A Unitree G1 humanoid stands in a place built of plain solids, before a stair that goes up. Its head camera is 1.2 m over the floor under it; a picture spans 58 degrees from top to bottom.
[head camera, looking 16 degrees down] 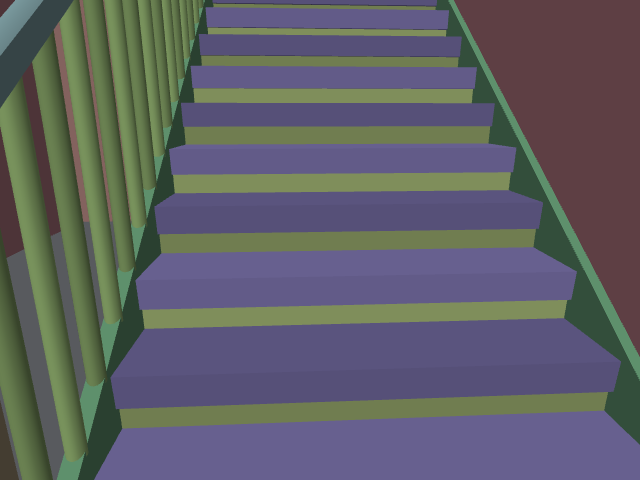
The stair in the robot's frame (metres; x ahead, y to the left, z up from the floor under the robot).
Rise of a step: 0.18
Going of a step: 0.24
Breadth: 1.39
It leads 3 degrees to the left of straight ahead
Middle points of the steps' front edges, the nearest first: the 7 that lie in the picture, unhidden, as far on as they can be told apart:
1.03 -0.15 0.54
1.27 -0.13 0.72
1.51 -0.12 0.90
1.76 -0.11 1.08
2.00 -0.09 1.25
2.24 -0.08 1.43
2.49 -0.07 1.61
